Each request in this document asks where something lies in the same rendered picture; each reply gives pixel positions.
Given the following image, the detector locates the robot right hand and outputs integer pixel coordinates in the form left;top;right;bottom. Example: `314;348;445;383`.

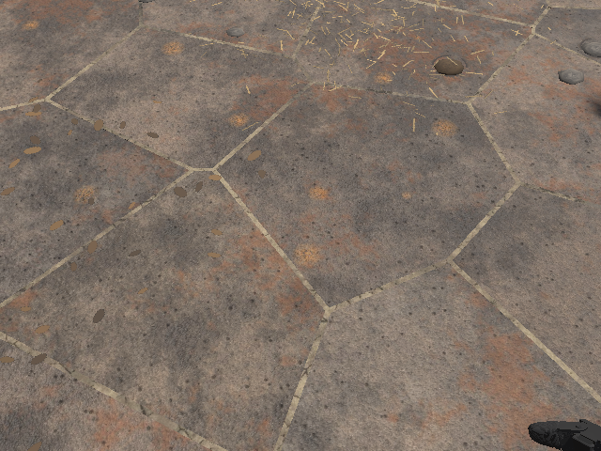
528;419;601;451

